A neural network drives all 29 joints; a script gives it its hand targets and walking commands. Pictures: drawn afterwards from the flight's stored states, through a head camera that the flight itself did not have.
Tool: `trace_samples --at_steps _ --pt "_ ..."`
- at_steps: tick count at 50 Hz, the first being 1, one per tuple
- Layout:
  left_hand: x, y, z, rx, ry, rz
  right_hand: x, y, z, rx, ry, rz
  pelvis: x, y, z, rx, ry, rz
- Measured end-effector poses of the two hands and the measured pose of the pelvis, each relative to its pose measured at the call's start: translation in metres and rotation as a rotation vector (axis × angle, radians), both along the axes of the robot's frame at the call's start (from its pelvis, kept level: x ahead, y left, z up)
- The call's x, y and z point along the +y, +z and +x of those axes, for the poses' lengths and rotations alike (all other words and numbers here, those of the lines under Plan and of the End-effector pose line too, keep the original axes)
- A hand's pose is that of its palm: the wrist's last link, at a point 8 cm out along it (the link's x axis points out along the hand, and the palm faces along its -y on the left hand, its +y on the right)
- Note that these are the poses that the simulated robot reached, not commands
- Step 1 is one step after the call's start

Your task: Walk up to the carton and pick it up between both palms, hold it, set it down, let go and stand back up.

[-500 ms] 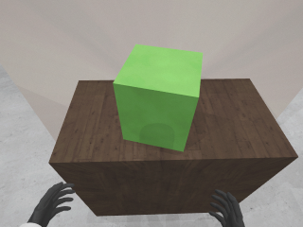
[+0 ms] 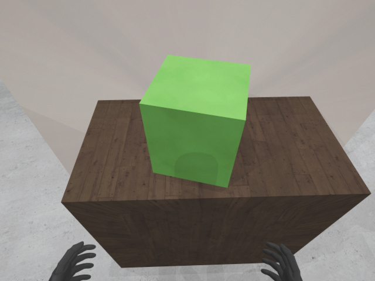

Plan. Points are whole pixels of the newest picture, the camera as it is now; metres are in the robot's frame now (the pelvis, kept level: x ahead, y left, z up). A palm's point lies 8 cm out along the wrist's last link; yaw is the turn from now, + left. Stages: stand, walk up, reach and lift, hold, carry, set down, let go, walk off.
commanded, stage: set down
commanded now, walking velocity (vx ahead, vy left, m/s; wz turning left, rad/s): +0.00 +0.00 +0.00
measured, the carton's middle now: (198, 122) +0.50 -0.02 +0.06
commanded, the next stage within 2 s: let go in 0.16 s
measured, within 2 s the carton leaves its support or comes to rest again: neither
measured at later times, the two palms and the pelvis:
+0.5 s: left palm out of the picture +0.15 +0.25 -0.07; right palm out of the picture +0.15 -0.20 -0.08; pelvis +0.00 +0.00 +0.00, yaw +0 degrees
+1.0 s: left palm out of the picture +0.10 +0.26 -0.10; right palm out of the picture +0.11 -0.27 -0.11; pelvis +0.00 -0.01 +0.00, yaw +0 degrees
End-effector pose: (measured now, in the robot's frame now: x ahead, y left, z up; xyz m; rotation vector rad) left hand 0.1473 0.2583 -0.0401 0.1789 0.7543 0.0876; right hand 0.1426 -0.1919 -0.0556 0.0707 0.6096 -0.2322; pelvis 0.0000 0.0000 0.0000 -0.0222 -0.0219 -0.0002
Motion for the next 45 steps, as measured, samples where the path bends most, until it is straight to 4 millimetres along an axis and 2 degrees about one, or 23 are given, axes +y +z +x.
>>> trace_samples --at_steps 18,30,33,40,45 --pt "-0.004 -0.023 -0.005 0.088 0.025 0.025 -0.01 -0.022 0.004 0.059 0.06 -0.018 -0.001 0.0 0.002 0.001 0.0 0.002" --pt "-0.009 -0.028 0.001 0.097 0.035 0.037 -0.016 -0.03 0.005 0.079 0.092 -0.025 -0.002 0.0 0.002 0.0 0.0 0.003" --pt "-0.005 -0.031 -0.002 0.105 -0.005 0.102 -0.026 -0.037 0.0 0.156 0.125 -0.066 -0.003 -0.001 0.002 -0.001 0.002 0.006" --pt "0.0 -0.046 -0.023 0.181 -0.004 0.128 -0.066 -0.052 -0.027 0.348 0.124 -0.143 -0.005 -0.001 0.002 -0.001 0.003 0.012" --pt "0.0 -0.053 -0.035 0.225 0.005 0.13 -0.078 -0.054 -0.034 0.388 0.121 -0.161 -0.007 -0.002 0.002 -0.001 0.003 0.015"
